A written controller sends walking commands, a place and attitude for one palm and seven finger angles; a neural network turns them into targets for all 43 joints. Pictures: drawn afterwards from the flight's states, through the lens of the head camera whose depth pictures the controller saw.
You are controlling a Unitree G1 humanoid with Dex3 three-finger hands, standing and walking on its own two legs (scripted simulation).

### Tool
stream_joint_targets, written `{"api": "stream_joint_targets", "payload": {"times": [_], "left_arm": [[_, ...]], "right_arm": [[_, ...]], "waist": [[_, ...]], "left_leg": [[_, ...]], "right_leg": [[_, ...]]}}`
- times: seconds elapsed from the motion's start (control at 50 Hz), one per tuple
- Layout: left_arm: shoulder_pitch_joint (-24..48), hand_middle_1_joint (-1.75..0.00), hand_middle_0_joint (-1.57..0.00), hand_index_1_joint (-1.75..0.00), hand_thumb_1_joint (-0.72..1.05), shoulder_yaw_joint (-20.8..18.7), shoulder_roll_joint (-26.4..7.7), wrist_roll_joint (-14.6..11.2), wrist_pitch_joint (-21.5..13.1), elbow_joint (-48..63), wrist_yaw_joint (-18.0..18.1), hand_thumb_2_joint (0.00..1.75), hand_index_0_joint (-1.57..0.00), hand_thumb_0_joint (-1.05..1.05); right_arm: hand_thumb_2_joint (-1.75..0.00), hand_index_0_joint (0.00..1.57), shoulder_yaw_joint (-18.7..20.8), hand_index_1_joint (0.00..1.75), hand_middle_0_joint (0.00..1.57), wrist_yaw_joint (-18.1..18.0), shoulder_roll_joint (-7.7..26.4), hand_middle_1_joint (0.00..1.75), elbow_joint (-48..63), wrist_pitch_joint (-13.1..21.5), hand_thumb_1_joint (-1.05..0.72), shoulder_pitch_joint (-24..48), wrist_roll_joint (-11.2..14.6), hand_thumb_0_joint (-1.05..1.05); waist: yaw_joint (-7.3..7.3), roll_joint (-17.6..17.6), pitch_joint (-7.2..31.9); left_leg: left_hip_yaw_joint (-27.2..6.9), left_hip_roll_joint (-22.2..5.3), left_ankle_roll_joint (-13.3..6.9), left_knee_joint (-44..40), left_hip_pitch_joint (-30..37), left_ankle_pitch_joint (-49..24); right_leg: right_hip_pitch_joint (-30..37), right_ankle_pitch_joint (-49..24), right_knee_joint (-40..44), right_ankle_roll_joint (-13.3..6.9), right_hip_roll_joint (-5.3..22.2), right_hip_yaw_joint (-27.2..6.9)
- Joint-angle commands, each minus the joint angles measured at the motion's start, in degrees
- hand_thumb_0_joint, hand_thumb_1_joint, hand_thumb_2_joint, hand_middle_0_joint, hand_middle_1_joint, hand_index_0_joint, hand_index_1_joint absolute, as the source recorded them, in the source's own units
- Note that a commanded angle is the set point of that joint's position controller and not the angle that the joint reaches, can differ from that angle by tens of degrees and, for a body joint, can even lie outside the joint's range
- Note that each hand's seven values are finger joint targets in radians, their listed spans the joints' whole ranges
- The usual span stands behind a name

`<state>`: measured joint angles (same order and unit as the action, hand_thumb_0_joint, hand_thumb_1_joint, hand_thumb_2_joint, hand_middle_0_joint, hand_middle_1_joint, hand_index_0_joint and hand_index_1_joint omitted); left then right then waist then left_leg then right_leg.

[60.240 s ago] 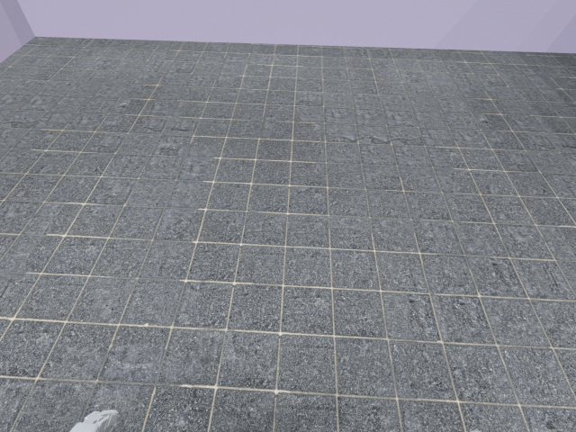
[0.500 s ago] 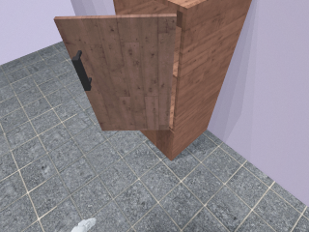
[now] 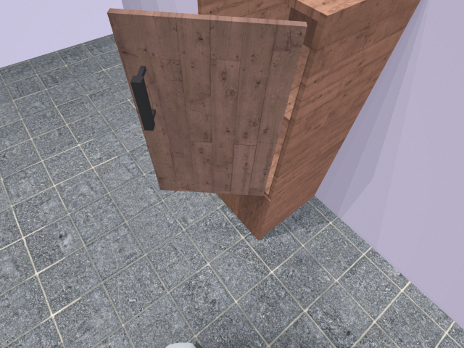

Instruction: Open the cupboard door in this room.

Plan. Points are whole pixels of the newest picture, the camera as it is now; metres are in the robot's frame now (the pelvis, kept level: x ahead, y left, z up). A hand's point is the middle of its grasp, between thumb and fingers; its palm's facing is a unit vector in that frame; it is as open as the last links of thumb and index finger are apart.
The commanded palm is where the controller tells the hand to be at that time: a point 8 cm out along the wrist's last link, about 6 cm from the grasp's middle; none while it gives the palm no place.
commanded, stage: come to a stop and stand still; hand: left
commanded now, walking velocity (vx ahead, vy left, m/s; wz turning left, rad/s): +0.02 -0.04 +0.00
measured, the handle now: (146, 99) +0.59 +0.24 +0.05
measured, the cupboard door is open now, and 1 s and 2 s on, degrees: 49 49 49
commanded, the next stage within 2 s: look again from close up in 0.50 s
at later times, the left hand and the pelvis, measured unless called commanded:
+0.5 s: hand out of the picture +0.00 +0.13 -0.18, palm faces +0.04 -0.98 -0.19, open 7.3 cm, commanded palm none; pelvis -0.02 -0.05 +0.00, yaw +1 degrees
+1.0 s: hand out of the picture -0.01 +0.16 -0.18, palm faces +0.00 -0.98 -0.21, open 7.4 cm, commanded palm none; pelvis -0.03 -0.02 +0.00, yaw -1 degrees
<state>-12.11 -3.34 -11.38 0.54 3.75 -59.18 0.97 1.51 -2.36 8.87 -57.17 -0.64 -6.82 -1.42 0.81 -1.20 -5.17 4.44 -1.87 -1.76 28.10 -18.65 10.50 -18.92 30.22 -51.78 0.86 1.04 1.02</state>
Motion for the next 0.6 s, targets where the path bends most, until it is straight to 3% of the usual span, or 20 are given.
{"api": "stream_joint_targets", "payload": {"times": [0.0, 0.04, 0.06, 0.08, 0.1, 0.12, 0.14, 0.18, 0.24, 0.28, 0.3, 0.32, 0.34, 0.36, 0.4, 0.44, 0.5, 0.56, 0.58], "left_arm": [[-2.1, -0.30, -0.20, -0.30, 0.90, -0.1, -2.3, 0.2, -1.2, 3.5, -0.1, 0.90, -0.20, 0.00], [-4.7, -0.30, -0.20, -0.30, 0.90, 0.0, -2.4, 0.3, -1.8, 2.7, -0.1, 0.90, -0.20, 0.00], [-7.1, -0.30, -0.20, -0.30, 0.90, -0.2, -2.5, 0.3, -1.9, 1.8, -0.1, 0.90, -0.20, 0.00], [-8.5, -0.30, -0.20, -0.30, 0.90, -0.4, -4.1, 0.6, -2.2, 1.5, 0.2, 0.90, -0.20, 0.00], [-7.4, -0.30, -0.20, -0.30, 0.90, -0.8, -7.8, 1.1, -2.6, 1.7, 0.5, 0.90, -0.20, 0.00], [-4.0, -0.30, -0.20, -0.30, 0.90, -0.6, -9.3, 0.9, -3.0, 2.7, 0.6, 0.90, -0.20, 0.00], [-1.8, -0.30, -0.20, -0.30, 0.90, -0.1, -9.0, 0.8, -3.1, 3.5, 0.6, 0.90, -0.20, 0.00], [0.5, -0.30, -0.20, -0.30, 0.90, 0.5, -6.3, 0.7, -3.8, 2.8, 0.9, 0.90, -0.20, 0.00], [-1.0, -0.30, -0.20, -0.30, 0.90, 1.0, -5.3, 0.2, -4.5, 1.1, 0.8, 0.90, -0.20, 0.00], [-2.4, -0.30, -0.20, -0.30, 0.90, 1.3, -4.6, -0.3, -4.7, 0.3, 0.8, 0.90, -0.20, 0.00], [-3.5, -0.30, -0.20, -0.30, 0.90, 1.4, -3.8, -0.6, -4.7, -0.1, 0.9, 0.90, -0.20, 0.00], [-3.9, -0.30, -0.20, -0.30, 0.90, 1.5, -3.6, -0.4, -4.5, -0.6, 1.1, 0.90, -0.20, 0.00], [-4.0, -0.30, -0.20, -0.30, 0.90, 1.5, -3.6, -0.3, -4.5, -1.2, 1.0, 0.90, -0.20, 0.00], [-3.9, -0.30, -0.20, -0.30, 0.90, 1.4, -4.0, -0.5, -4.3, -1.8, 0.9, 0.90, -0.20, 0.00], [-3.7, -0.30, -0.20, -0.30, 0.90, 1.4, -4.5, -0.6, -4.1, -2.1, 0.8, 0.90, -0.20, 0.00], [-4.0, -0.30, -0.20, -0.30, 0.90, 1.6, -4.1, -0.4, -4.1, -2.7, 0.7, 0.90, -0.20, 0.00], [-3.7, -0.30, -0.20, -0.30, 0.90, 1.8, -3.8, -0.5, -4.1, -3.2, 0.7, 0.90, -0.20, 0.00], [-4.4, -0.30, -0.20, -0.30, 0.90, 1.9, -3.3, -0.5, -4.2, -3.6, 0.8, 0.90, -0.20, 0.00], [-11.1, -0.30, -0.20, -0.30, 0.90, 2.2, -3.8, 0.9, -6.3, -4.5, 3.3, 0.90, -0.20, 0.00]], "right_arm": [[-0.90, 0.20, 3.5, 0.30, 0.20, -0.7, 12.9, 0.30, 0.5, -0.2, -0.90, -7.0, -0.2, 0.00], [-0.90, 0.20, 3.5, 0.30, 0.20, -0.4, 12.3, 0.30, 0.4, -0.3, -0.90, -6.0, 0.1, 0.00], [-0.90, 0.20, 3.6, 0.30, 0.20, -0.2, 12.2, 0.30, 0.7, -0.4, -0.90, -5.2, 0.4, 0.00], [-0.90, 0.20, 3.4, 0.30, 0.20, 0.0, 10.3, 0.30, 0.9, -0.6, -0.90, -4.9, 0.8, 0.00], [-0.90, 0.20, 3.0, 0.30, 0.20, 0.4, 7.0, 0.30, 1.7, -0.9, -0.90, -4.3, 1.2, 0.00], [-0.90, 0.20, 2.2, 0.30, 0.20, 1.0, 5.9, 0.30, 2.5, -1.3, -0.90, -2.1, 0.9, 0.00], [-0.90, 0.20, 2.1, 0.30, 0.20, 1.5, 5.6, 0.30, 2.5, -1.3, -0.90, -1.8, 0.7, 0.00], [-0.90, 0.20, 2.1, 0.30, 0.20, 1.4, 5.2, 0.30, 0.4, -1.6, -0.90, -2.7, 0.3, 0.00], [-0.90, 0.20, 1.4, 0.30, 0.20, 1.1, 4.3, 0.30, -2.2, -0.9, -0.90, -5.9, 0.6, 0.00], [-0.90, 0.20, 1.0, 0.30, 0.20, 0.7, 5.3, 0.30, -4.2, 0.3, -0.90, -8.6, 0.6, 0.00], [-0.90, 0.20, 0.9, 0.30, 0.20, 0.3, 6.2, 0.30, -4.8, 0.7, -0.90, -8.7, 0.5, 0.00], [-0.90, 0.20, 0.9, 0.30, 0.20, 0.2, 6.7, 0.30, -5.2, 0.7, -0.90, -8.5, 0.6, 0.00], [-0.90, 0.20, 0.7, 0.30, 0.20, -0.1, 6.3, 0.30, -5.7, 0.8, -0.90, -8.4, 0.6, 0.00], [-0.90, 0.20, 0.6, 0.30, 0.20, -0.2, 6.1, 0.30, -6.1, 0.8, -0.90, -8.4, 0.6, 0.00], [-0.90, 0.20, 0.3, 0.30, 0.20, -0.2, 6.0, 0.30, -6.7, 0.8, -0.90, -8.9, 0.7, 0.00], [-0.90, 0.20, 0.2, 0.30, 0.20, -0.1, 5.6, 0.30, -6.9, 0.7, -0.90, -8.9, 0.7, 0.00], [-0.90, 0.20, 0.1, 0.30, 0.20, 0.0, 5.4, 0.30, -7.4, 0.4, -0.90, -9.8, 0.6, 0.00], [-0.90, 0.20, 0.0, 0.30, 0.20, 0.1, 5.0, 0.30, -7.7, 0.5, -0.90, -10.3, 0.5, 0.00], [-0.90, 0.20, -0.1, 0.30, 0.20, 0.8, 6.3, 0.30, -3.2, 1.8, -0.90, -4.4, 1.0, 0.00]], "waist": [[-2.69, 11.1, 11.0], [-1.50, 10.2, 10.2], [-0.36, 8.7, 10.7], [0.25, 2.8, 9.3], [-0.41, -8.9, 6.3], [-0.51, -13.2, 2.9], [-0.73, -8.9, 2.9], [-1.90, -10.8, 0.6], [-2.29, -6.9, 1.8], [-2.00, 0.1, 4.2], [-1.17, 2.3, 4.8], [-0.97, 1.7, 4.3], [-0.69, 0.9, 3.3], [-0.67, 4.7, 3.7], [-0.69, 5.8, 4.2], [-0.51, 2.2, 2.6], [-0.91, 0.0, 1.1], [-0.83, 0.0, -0.1], [1.80, 1.4, -0.9]], "left_leg": [[-13.7, -16.2, -8.5, -8.2, 12.4, -19.1], [-12.0, -14.0, -6.8, -6.5, 9.8, -15.5], [-10.6, -11.9, -4.8, -5.2, 6.8, -10.5], [-8.1, -8.4, -2.0, -2.3, 2.8, -3.3], [-2.9, -2.4, 1.8, 2.6, -2.7, 7.0], [-1.8, 0.0, 3.1, 6.5, -2.7, 14.1], [-3.3, -0.2, 3.0, 9.5, 0.6, 14.5], [-3.6, -0.4, 2.8, 11.3, 0.6, 10.8], [-3.2, -0.5, 3.1, 4.6, 4.2, 4.5], [-5.8, -3.4, 2.1, -2.2, 9.5, -12.3], [-7.0, -5.2, 1.4, -2.4, 10.1, -16.1], [-7.0, -5.8, 1.3, -3.1, 9.5, -13.4], [-6.5, -5.6, 1.5, -3.0, 9.6, -13.8], [-6.5, -4.9, 1.6, -3.1, 9.4, -14.6], [-6.2, -4.8, 1.8, -4.2, 8.9, -11.5], [-6.1, -4.6, 1.9, -5.4, 8.5, -7.3], [-5.8, -4.0, 2.2, -6.4, 8.2, -4.1], [-5.7, -3.9, 2.0, -7.0, 8.3, -3.2], [-3.2, -3.1, 2.9, 7.0, 4.6, -3.9]], "right_leg": [[-0.1, -0.5, 7.7, 0.0, 0.8, 0.3], [5.1, -6.6, 17.9, -0.4, 0.1, 1.8], [10.2, -13.3, 25.4, -0.5, -0.2, 2.5], [13.3, -17.2, 33.0, -1.2, 2.2, -1.1], [12.1, -16.5, 37.7, -4.4, 10.9, -11.5], [4.9, -15.1, 40.2, -8.2, 16.5, -14.4], [1.2, -12.8, 40.3, -9.7, 16.8, -12.2], [1.3, -23.2, 36.7, -8.8, 12.6, -9.4], [5.3, -35.3, 31.7, -7.0, 10.2, -5.4], [6.5, -34.5, 27.7, -4.0, 7.2, -3.2], [7.8, -32.2, 28.2, -2.9, 5.8, -2.7], [8.4, -28.5, 30.1, -2.6, 5.4, -3.4], [8.6, -30.0, 30.7, -2.6, 5.2, -3.4], [9.5, -30.8, 30.1, -2.7, 5.8, -3.0], [11.1, -27.7, 31.0, -2.8, 5.5, -3.4], [10.5, -24.4, 33.0, -2.8, 5.2, -3.2], [9.2, -20.0, 34.6, -3.0, 5.4, -3.7], [8.3, -17.8, 35.5, -3.0, 5.3, -3.7], [6.5, -48.3, 33.7, -0.4, 8.9, -9.1]]}}
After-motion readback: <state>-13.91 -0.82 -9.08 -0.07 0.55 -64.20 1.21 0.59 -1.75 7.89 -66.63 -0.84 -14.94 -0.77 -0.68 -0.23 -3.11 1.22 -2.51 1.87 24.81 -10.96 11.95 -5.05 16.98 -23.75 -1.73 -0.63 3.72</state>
